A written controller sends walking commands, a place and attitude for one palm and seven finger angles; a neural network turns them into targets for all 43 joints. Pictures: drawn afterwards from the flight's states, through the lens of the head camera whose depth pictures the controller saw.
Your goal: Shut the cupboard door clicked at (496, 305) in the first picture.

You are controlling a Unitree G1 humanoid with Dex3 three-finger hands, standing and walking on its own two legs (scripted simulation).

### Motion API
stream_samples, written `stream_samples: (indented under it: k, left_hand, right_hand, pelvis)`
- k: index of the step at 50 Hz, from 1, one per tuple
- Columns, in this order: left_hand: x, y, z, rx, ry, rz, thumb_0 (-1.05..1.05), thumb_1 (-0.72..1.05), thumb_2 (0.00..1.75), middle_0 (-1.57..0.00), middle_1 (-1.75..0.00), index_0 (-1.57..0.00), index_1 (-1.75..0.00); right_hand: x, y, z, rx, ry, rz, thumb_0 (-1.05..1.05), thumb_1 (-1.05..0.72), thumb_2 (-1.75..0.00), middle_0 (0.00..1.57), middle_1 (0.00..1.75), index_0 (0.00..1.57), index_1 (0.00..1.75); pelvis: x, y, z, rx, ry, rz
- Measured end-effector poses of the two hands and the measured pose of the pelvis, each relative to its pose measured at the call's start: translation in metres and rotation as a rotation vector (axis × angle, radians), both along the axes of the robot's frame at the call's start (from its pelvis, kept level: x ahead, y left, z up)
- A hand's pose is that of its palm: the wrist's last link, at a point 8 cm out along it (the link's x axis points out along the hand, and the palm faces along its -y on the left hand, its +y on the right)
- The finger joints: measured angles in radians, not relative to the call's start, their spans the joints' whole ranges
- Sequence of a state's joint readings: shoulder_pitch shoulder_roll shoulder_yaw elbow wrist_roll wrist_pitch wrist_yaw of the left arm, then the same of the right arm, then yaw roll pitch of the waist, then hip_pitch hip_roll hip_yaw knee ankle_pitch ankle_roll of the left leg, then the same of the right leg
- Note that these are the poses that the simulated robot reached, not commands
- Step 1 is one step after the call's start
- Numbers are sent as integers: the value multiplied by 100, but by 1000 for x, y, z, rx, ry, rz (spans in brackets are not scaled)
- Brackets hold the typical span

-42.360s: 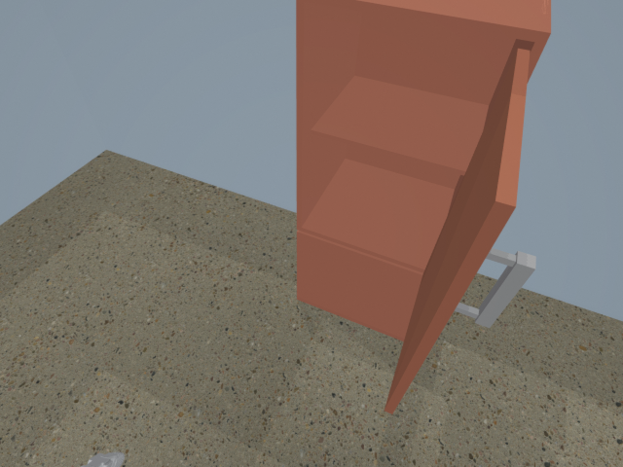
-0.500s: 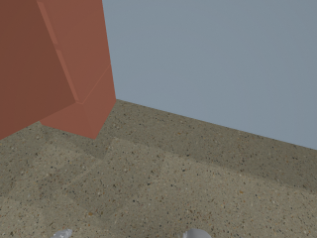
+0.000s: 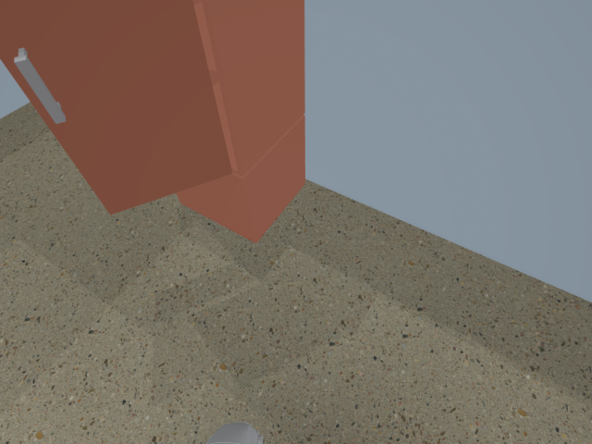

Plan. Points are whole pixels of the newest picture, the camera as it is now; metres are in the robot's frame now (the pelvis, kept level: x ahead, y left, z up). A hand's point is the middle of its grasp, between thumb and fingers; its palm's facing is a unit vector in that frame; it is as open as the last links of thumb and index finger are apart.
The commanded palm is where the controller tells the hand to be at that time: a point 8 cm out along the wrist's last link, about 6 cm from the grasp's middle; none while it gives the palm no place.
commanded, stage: turn to face it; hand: left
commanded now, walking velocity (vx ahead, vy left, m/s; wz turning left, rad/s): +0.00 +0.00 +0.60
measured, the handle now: (41, 86) +0.73 +0.53 +0.07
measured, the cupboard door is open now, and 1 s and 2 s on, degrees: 57 57 57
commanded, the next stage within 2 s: take the last steps up to it in 0.74 s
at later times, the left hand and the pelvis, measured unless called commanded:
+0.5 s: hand out of the picture +0.05 +0.27 -0.16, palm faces +0.29 -0.92 -0.26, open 7.4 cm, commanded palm none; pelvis -0.01 +0.03 +0.00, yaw +15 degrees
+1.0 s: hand out of the picture -0.08 +0.19 -0.17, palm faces +0.50 -0.84 -0.20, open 7.3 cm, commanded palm none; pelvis -0.02 +0.01 +0.00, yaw +26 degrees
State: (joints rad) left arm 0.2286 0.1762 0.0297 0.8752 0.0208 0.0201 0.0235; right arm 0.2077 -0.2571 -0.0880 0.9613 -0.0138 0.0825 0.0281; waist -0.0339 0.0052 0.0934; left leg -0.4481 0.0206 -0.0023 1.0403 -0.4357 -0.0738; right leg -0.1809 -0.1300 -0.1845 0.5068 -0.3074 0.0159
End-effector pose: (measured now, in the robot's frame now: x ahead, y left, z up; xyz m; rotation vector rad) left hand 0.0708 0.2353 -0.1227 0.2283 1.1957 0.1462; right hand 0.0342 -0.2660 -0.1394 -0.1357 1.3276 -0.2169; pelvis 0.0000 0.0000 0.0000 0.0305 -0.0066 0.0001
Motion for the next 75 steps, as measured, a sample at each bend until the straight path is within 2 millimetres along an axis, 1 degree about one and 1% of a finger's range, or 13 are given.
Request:
stream_samples:
  k: [10,13,20,27,32,38,43,52,55,59,63,70,75]
  left_hand:
    - [-74,63,-44,-29,121,208,1,91,90,-20,-30,-20,-30]
    - [-77,75,-36,-24,121,241,1,91,90,-20,-30,-20,-30]
    - [-57,88,-11,-5,-13,279,1,91,90,-20,-30,-20,-30]
    - [-43,72,3,21,-84,297,1,91,90,-20,-30,-20,-30]
    - [-50,46,3,53,-115,323,1,91,90,-20,-30,-20,-30]
    - [-94,9,6,29,-35,391,1,91,90,-20,-30,-20,-30]
    - [-128,-9,0,-14,31,454,1,91,90,-20,-30,-20,-30]
    - [-201,-7,-33,-103,128,595,1,91,90,-20,-30,-20,-30]
    - [-212,-2,-37,-125,194,586,1,91,90,-20,-30,-20,-30]
    - [-196,10,-29,-137,191,568,1,91,90,-20,-30,-20,-30]
    - [-158,26,-21,-121,132,552,1,91,90,-20,-30,-19,-30]
    - [-60,45,-16,-74,54,476,1,91,90,-20,-30,-19,-30]
    - [16,47,-21,-25,-32,437,1,91,90,-20,-30,-19,-30]
  right_hand:
    - [92,52,14,-79,-159,229,1,-91,-90,19,30,20,30]
    - [101,66,25,-91,-184,266,0,-91,-90,20,30,20,30]
    - [100,83,28,-62,-154,333,0,-91,-90,20,30,21,30]
    - [85,74,12,-11,-92,350,0,-91,-90,20,30,21,30]
    - [81,53,-11,28,-53,352,1,-91,-90,20,30,21,30]
    - [85,37,-13,32,-17,381,1,-91,-90,20,30,20,30]
    - [88,37,-4,18,2,421,1,-91,-90,20,30,20,30]
    - [108,86,4,-26,-75,552,1,-91,-90,19,30,20,30]
    - [104,102,10,-17,-104,540,1,-91,-90,19,30,20,30]
    - [86,111,14,-3,-67,515,0,-91,-90,20,30,20,30]
    - [66,108,9,10,30,484,0,-91,-90,20,30,20,30]
    - [53,87,-7,27,195,390,0,-91,-90,20,30,21,30]
    - [79,66,-28,34,282,353,1,-91,-90,20,30,21,30]
  pelvis:
    - [-1,37,-19,-25,-8,113]
    - [-1,43,-11,-47,-9,144]
    - [-5,45,1,-63,-15,217]
    - [-7,28,1,-52,-16,280]
    - [-6,4,-10,-24,-10,320]
    - [-8,-5,-3,-10,-27,378]
    - [-10,-6,2,2,-16,420]
    - [-16,22,-10,-31,-11,464]
    - [-11,30,-7,-23,-31,442]
    - [2,39,1,-31,-43,447]
    - [17,43,4,-26,-41,446]
    - [65,41,-4,-4,-23,424]
    - [114,31,-21,-8,-21,419]
